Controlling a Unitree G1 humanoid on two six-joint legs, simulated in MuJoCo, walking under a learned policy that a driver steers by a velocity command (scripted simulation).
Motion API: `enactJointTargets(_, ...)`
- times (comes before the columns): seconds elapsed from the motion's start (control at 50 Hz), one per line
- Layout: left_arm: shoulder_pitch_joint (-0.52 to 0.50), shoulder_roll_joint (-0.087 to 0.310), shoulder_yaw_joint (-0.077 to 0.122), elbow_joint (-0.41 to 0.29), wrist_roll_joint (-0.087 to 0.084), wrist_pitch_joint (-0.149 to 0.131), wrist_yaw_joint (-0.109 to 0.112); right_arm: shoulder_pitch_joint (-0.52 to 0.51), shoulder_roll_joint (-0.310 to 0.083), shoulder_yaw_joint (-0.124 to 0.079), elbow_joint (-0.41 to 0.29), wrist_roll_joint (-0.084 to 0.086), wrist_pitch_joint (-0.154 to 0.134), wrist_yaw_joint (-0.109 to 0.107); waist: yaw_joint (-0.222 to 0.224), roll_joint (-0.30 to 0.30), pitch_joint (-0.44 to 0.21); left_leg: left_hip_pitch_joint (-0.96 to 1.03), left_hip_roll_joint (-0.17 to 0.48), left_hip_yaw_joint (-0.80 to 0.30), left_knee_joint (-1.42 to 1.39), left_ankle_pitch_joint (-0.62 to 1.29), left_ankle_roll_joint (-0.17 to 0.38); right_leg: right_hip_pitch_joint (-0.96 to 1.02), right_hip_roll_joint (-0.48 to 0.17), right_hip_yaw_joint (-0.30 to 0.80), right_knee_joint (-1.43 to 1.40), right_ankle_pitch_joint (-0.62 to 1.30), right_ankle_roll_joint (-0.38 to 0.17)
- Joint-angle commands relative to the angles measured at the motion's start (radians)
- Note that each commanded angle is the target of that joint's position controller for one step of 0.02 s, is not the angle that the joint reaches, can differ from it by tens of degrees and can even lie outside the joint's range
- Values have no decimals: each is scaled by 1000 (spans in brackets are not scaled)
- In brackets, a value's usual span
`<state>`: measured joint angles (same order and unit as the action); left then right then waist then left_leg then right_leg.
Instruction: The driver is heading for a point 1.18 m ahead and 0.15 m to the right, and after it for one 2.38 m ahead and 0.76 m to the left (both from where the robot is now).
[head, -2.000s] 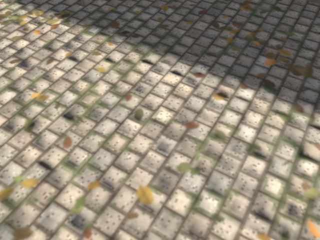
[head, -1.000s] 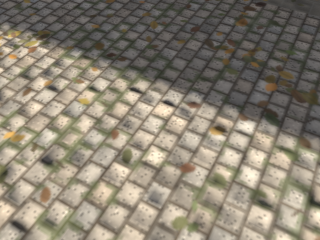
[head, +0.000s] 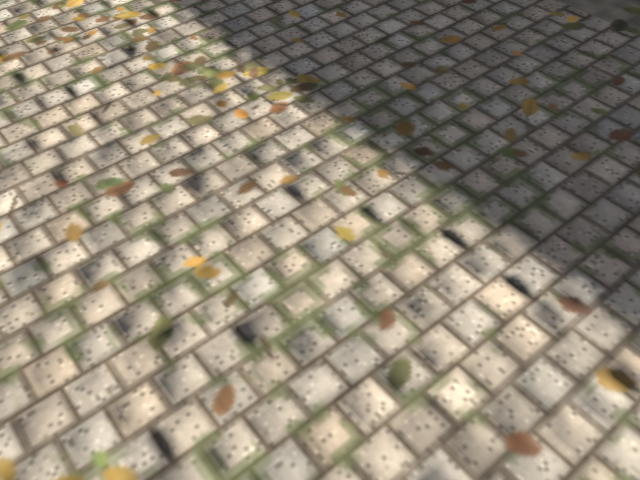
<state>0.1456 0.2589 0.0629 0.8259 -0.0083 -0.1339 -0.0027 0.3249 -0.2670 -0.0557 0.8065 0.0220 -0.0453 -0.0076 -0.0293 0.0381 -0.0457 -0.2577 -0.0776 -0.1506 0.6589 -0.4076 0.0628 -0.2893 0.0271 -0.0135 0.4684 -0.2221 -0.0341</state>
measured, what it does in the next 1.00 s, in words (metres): walks ahead: left foot, then right foot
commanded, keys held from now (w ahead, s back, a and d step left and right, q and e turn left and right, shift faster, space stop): w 1.00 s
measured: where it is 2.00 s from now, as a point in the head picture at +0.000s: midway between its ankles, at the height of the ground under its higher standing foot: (332, 284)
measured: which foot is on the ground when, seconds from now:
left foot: up 0.00-0.40, down 0.42-0.98, up 1.00-1.00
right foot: down 0.00-0.42, up 0.44-0.96, down 0.98-1.00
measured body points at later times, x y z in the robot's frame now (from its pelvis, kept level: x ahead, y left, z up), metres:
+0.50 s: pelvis +0.24 +0.05 -0.01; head +0.28 +0.05 +0.43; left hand +0.22 +0.32 -0.15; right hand +0.47 -0.19 -0.09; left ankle +0.33 +0.14 -0.74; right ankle +0.05 -0.10 -0.66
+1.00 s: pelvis +0.52 +0.01 -0.02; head +0.56 +0.00 +0.43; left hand +0.75 +0.24 -0.09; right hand +0.51 -0.27 -0.15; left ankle +0.34 +0.14 -0.72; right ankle +0.64 -0.09 -0.74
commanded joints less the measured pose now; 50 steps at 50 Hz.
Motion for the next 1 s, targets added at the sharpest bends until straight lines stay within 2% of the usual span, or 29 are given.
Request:
enactJointTargets(0.02, 240, 163, 45, 8, -1, -6, -3, -111, -145, -25, -128, 16, -56, 6, 105, -187, 88, -663, 81, -3, 430, -90, 14, 437, -419, 638, -268, -406, -247)
enactJointTargets(0.04, 195, 134, 34, -11, 1, -4, -6, -101, -132, -24, -112, 10, -56, 12, 79, -157, 91, -660, 114, 23, 458, 1, 11, 414, -364, 548, -276, -343, -214)
enactJointTargets(0.08, 141, 114, 20, -28, 4, 5, -11, -125, -110, -24, -115, -11, -54, 18, 56, -126, 103, -616, 167, 49, 417, 121, -3, 329, -310, 412, -308, -147, -179)
enactJointTargets(0.12, 151, 115, 17, -24, 7, 9, -12, -148, -75, -16, -121, -17, -49, 22, 57, -134, 97, -554, 172, 95, 367, 210, -30, 262, -255, 292, -334, 44, -171)
enactJointTargets(0.18, 197, 130, 18, -3, 0, 18, -4, -218, -38, -3, -148, -18, -46, 20, 76, -125, 95, -499, 164, 136, 195, 335, -58, 228, -210, 168, -336, 254, -163)
enactJointTargets(0.24, 249, 145, 17, 12, -7, 25, 3, -313, -14, 9, -175, -9, -50, 30, 109, -132, 106, -395, 134, 166, 3, 454, -60, 194, -191, 105, -333, 268, -146)
enactJointTargets(0.3, 293, 158, 17, 30, -15, 33, 3, -380, -29, 7, -201, 1, -52, 45, 120, -138, 132, -368, 122, 161, -80, 458, -42, 240, -240, 123, -321, 254, -148)
enactJointTargets(0.36, 292, 177, 23, 38, -18, 48, 8, -387, -64, -2, -216, 2, -60, 59, 87, -145, 129, -331, 109, 158, -136, 370, 1, 332, -286, 130, -261, 375, -127)
enactJointTargets(0.38, 283, 191, 27, 37, -16, 53, 10, -349, -85, -11, -210, 1, -61, 59, 56, -156, 97, -257, 86, 176, -144, 334, 18, 351, -285, 119, -201, 531, -117)
enactJointTargets(0.4, 269, 197, 27, 34, -14, 60, 12, -247, -115, -28, -183, -2, -59, 54, -7, -158, 27, -104, 55, 205, -165, 331, 45, 341, -259, 86, -73, 710, -100)
enactJointTargets(0.42, 263, 180, 19, 25, -6, 64, 14, -75, -162, -51, -134, -2, -56, 43, -86, -144, -83, 149, 69, 192, -154, 355, 79, 244, -212, 49, 129, 740, -72)
enactJointTargets(0.44, 274, 126, -3, -9, 23, 60, 17, 121, -249, -71, -99, -17, -48, 27, -139, 18, -258, 481, 301, -71, -116, 376, 148, 4, -141, 5, 485, 374, -37)
enactJointTargets(0.46, 423, 0, -38, -8, -3, 38, 6, 132, -282, -70, -79, -25, -48, 42, -47, 299, -406, 727, 490, -560, -278, 104, 295, -329, 24, 88, 771, -347, 1)
enactJointTargets(0.48, 329, 131, -8, -2, -30, 20, 0, 100, -176, -46, -84, -15, -47, 41, -84, 176, -297, 644, 450, -553, -348, 10, 247, -440, -35, 160, 861, -337, -11)
enactJointTargets(0.5, 219, 168, 3, -38, -43, 12, -2, 23, -143, -34, -91, -10, -47, 38, -71, 114, -137, 496, 414, -390, -364, 82, 204, -485, -81, 120, 852, -241, -21)
enactJointTargets(0.52, 172, 152, 0, -47, -30, 11, 4, -49, -131, -27, -100, -14, -47, 39, -36, 9, -63, 343, 375, -282, -386, 211, 185, -440, -126, 97, 805, -149, -15)
enactJointTargets(0.54, 157, 141, 5, -50, -12, 16, 7, -95, -110, -22, -104, -22, -49, 44, -3, -5, -12, 231, 334, -203, -416, 298, 179, -401, -152, 90, 753, -97, -7)
enactJointTargets(0.56, 184, 126, 6, -47, -9, 27, 5, -116, -97, -19, -103, -32, -53, 45, 30, 25, -6, 165, 311, -157, -448, 331, 179, -345, -175, 98, 730, -61, -3)
enactJointTargets(0.6, 207, 92, 2, -43, -8, 48, 7, -118, -94, -21, -85, -23, -67, 47, 56, 35, 10, 97, 294, -95, -500, 373, 195, -312, -186, 87, 685, -38, 12)
enactJointTargets(0.64, 155, 88, 2, -67, 2, 60, 12, -102, -114, -26, -63, -20, -75, 42, 57, 20, 53, 63, 290, -44, -533, 417, 202, -359, -193, 79, 617, 25, 33)
enactJointTargets(0.68, 78, 86, 0, -95, 8, 59, 12, -71, -127, -29, -43, -20, -71, 31, 40, 5, 79, 78, 280, -7, -545, 452, 197, -414, -196, 76, 511, 130, 48)
enactJointTargets(0.76, -64, 60, -13, -134, 4, 42, -5, -14, -150, -29, -15, -11, -58, 19, -14, 0, 102, 102, 242, 76, -545, 452, 152, -370, -154, 33, 238, 334, 40)
enactJointTargets(0.84, -184, 66, -18, -185, -9, 33, -29, 67, -171, -32, 28, -2, -41, 16, -58, 2, 126, 227, 293, 61, -502, 424, 147, -390, -123, 24, 114, 318, 22)
enactJointTargets(0.88, -205, 79, -15, -207, -9, 29, -42, 79, -178, -35, 42, 0, -30, 11, -50, 13, 125, 303, 326, 48, -457, 469, 133, -400, -112, 28, 76, 243, -2)
enactJointTargets(0.92, -163, 102, -7, -206, -8, 26, -48, 66, -191, -39, 47, 0, -19, 6, -16, 36, 93, 345, 337, 48, -393, 601, 112, -318, -85, 9, 49, 163, -30)
enactJointTargets(0.94, -92, 123, 4, -190, -6, 25, -45, 47, -200, -41, 45, -1, -14, 4, 29, 49, 47, 344, 319, 68, -307, 768, 97, -204, -52, -21, 32, 144, -50)
enactJointTargets(0.96, 59, 163, 28, -146, -3, 27, -37, 35, -187, -34, 42, -6, -9, 2, 103, 34, -49, 299, 267, 108, -129, 882, 71, 7, -25, -44, 19, 167, -80)
enactJointTargets(0.98, 247, 235, 49, -110, 7, 30, -25, 40, -144, -14, 17, -25, -11, -1, 168, -52, -203, 100, 211, 150, 170, 665, 34, 328, -181, 122, 65, 229, -143)
enactJointTargets(1.0, 302, 315, 65, -91, 15, 33, -28, 180, -10, 25, 5, -21, -34, 11, 99, -329, -338, -324, 20, 148, 535, -13, -35, 688, -413, 617, -36, 18, -307)
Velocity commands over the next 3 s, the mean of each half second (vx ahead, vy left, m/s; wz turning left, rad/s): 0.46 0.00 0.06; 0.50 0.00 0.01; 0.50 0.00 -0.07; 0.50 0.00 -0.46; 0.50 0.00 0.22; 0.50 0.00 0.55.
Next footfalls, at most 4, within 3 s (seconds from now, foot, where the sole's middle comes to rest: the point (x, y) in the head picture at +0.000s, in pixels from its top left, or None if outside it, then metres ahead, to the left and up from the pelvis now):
0.42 left None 0.37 0.14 -0.77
0.98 right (376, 409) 0.68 -0.09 -0.77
1.52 left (271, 308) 0.97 0.15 -0.77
2.04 right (390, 240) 1.19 -0.18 -0.77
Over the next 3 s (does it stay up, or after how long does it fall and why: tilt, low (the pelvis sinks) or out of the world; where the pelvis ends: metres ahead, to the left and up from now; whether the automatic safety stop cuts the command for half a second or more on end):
stays up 1.58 -0.10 0.00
